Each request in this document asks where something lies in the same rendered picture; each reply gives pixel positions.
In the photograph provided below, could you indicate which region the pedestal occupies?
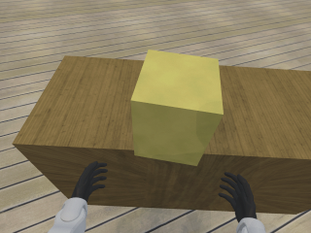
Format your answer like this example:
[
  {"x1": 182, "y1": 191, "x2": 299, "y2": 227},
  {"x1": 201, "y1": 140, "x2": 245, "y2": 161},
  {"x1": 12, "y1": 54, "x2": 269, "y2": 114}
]
[{"x1": 13, "y1": 55, "x2": 311, "y2": 215}]

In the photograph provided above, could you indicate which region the right robot forearm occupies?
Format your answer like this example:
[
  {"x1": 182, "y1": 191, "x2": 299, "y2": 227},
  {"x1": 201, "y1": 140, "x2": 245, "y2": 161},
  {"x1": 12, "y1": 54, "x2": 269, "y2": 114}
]
[{"x1": 236, "y1": 217, "x2": 266, "y2": 233}]

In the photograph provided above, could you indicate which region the robot right hand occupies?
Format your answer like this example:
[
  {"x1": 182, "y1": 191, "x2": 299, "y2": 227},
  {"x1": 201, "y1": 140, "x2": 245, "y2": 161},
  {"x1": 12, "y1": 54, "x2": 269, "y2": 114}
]
[{"x1": 218, "y1": 172, "x2": 258, "y2": 223}]

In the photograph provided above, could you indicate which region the robot left hand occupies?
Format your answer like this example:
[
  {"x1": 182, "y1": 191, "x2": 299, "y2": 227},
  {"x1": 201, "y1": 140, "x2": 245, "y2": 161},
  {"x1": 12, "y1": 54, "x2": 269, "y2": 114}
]
[{"x1": 71, "y1": 161, "x2": 108, "y2": 201}]

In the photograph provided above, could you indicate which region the left robot forearm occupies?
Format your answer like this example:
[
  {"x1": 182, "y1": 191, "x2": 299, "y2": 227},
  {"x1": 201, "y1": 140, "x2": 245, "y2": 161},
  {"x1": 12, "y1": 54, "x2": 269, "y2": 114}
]
[{"x1": 48, "y1": 197, "x2": 88, "y2": 233}]

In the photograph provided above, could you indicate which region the carton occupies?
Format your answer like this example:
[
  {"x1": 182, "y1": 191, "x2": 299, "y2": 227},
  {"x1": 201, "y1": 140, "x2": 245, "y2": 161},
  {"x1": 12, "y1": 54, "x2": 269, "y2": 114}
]
[{"x1": 130, "y1": 50, "x2": 224, "y2": 166}]

